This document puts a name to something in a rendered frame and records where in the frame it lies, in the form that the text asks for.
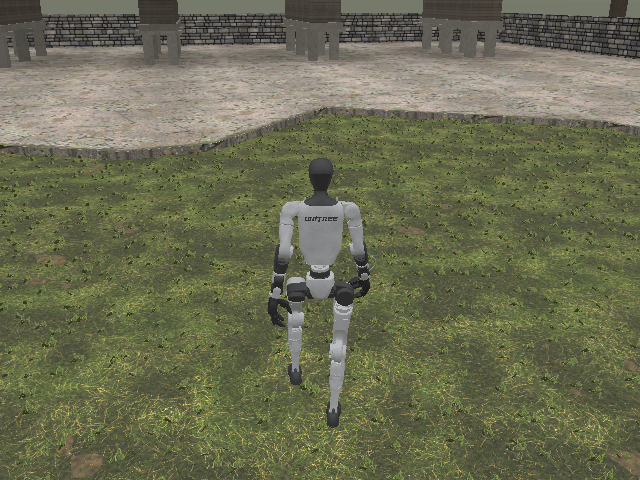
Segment robot right upper arm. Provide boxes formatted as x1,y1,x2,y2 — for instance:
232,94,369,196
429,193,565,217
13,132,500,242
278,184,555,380
341,201,365,256

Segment right robot hand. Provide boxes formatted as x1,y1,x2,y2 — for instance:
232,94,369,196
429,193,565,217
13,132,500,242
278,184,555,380
348,276,370,298

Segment robot left upper arm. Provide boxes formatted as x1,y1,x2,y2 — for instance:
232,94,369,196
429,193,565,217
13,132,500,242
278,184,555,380
278,201,300,259

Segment left robot forearm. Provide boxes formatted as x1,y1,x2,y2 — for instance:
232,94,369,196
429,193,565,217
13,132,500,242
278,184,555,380
269,244,289,299

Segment left robot hand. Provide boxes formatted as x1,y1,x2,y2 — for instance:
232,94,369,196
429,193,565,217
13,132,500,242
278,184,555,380
268,297,292,327

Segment right robot forearm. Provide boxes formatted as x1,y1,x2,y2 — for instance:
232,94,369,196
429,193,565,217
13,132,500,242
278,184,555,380
354,241,370,281

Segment right robot shin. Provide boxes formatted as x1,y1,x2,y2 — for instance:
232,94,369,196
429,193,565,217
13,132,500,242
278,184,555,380
329,345,347,413

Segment right robot thigh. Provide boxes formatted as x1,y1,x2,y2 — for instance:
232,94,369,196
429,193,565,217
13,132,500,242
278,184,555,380
329,280,355,363

